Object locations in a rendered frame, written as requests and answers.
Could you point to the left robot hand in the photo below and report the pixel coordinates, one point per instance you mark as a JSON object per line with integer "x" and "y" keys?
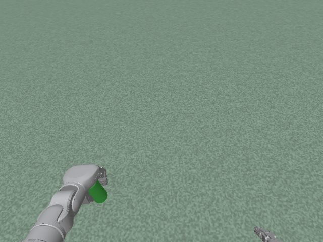
{"x": 86, "y": 175}

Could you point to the right robot hand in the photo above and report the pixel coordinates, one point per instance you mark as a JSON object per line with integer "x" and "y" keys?
{"x": 265, "y": 236}

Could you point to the can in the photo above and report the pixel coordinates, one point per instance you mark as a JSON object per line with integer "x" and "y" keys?
{"x": 98, "y": 193}

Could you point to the left robot arm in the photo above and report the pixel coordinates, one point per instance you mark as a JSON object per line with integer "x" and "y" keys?
{"x": 56, "y": 220}

